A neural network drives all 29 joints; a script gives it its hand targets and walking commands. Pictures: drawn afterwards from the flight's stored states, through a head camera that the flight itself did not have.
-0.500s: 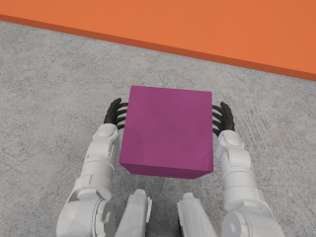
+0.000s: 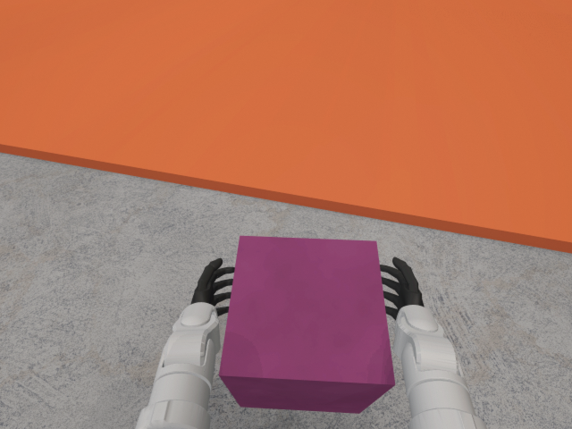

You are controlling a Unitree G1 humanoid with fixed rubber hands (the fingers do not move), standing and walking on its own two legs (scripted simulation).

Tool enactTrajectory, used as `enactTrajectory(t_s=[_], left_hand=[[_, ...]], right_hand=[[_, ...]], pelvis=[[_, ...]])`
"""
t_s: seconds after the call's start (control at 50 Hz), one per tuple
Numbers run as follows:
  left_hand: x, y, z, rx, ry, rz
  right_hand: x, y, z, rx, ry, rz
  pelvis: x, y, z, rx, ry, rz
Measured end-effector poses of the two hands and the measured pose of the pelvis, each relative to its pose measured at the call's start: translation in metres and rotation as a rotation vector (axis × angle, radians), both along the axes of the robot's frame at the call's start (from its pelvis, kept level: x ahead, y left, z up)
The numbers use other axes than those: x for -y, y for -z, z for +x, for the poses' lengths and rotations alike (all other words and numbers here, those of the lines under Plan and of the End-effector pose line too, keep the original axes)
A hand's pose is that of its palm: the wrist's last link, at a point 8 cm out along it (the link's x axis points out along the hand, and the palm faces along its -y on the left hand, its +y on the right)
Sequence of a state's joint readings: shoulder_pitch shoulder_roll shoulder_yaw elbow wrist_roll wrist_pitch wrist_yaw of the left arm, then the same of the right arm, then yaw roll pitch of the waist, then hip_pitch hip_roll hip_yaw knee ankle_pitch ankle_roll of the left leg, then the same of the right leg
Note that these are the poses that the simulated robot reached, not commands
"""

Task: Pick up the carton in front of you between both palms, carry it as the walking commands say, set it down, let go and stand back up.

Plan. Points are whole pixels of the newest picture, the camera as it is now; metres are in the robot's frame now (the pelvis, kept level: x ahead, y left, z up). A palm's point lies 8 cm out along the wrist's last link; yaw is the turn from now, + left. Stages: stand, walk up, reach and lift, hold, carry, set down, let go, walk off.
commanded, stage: reach and lift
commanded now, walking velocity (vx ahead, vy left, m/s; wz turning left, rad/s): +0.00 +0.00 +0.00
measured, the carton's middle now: (303, 330) +0.30 +0.00 -0.09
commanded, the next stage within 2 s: hold in 1.20 s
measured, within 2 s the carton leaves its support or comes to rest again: neither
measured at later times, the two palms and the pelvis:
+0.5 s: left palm (196, 303) +0.28 +0.15 +0.04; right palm (424, 302) +0.29 -0.15 +0.05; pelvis -0.01 +0.00 +0.02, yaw +0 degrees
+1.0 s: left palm (196, 294) +0.29 +0.15 +0.05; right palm (425, 293) +0.30 -0.15 +0.06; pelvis +0.01 +0.00 +0.03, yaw +0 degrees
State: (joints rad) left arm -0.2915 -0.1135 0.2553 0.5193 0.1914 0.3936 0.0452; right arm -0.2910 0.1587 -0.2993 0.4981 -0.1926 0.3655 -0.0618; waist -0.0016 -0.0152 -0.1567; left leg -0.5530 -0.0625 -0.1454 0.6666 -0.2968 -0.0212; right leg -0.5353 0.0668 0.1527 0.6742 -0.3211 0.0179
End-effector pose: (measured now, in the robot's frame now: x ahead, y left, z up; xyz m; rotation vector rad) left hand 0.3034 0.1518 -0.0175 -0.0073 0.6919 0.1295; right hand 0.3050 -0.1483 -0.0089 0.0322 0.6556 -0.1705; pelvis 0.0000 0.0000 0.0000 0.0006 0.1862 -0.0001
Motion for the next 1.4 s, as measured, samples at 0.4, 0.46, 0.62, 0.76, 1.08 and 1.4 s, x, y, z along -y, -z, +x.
enactTrajectory(t_s=[0.4, 0.46, 0.62, 0.76, 1.08, 1.4], left_hand=[[0.003, -0.056, -0.022, -0.021, 0.008, 0.032], [0.003, -0.058, -0.022, -0.014, 0.005, 0.03], [0.002, -0.063, -0.018, -0.004, 0.005, 0.028], [0.002, -0.066, -0.015, -0.007, 0.014, 0.04], [0.003, -0.073, -0.014, -0.011, 0.024, 0.054], [0.005, -0.093, -0.018, 0.02, 0.023, 0.049]], right_hand=[[0.003, -0.055, -0.018, -0.021, -0.042, -0.037], [0.003, -0.057, -0.018, -0.013, -0.04, -0.035], [0.001, -0.063, -0.014, -0.004, -0.038, -0.034], [0.002, -0.065, -0.011, -0.007, -0.043, -0.043], [0.003, -0.072, -0.009, -0.01, -0.056, -0.057], [0.004, -0.092, -0.016, 0.021, -0.045, -0.051]], pelvis=[[0.001, -0.02, -0.01, 0.235, 0.003, -0.001], [0.001, -0.02, -0.012, 0.238, 0.003, -0.001], [-0.001, -0.021, -0.012, 0.244, 0.002, -0.001], [-0.002, -0.023, -0.005, 0.248, 0.002, 0.0], [0.0, -0.027, 0.006, 0.262, 0.003, 0.001], [0.0, -0.028, 0.002, 0.298, 0.003, 0.0]])
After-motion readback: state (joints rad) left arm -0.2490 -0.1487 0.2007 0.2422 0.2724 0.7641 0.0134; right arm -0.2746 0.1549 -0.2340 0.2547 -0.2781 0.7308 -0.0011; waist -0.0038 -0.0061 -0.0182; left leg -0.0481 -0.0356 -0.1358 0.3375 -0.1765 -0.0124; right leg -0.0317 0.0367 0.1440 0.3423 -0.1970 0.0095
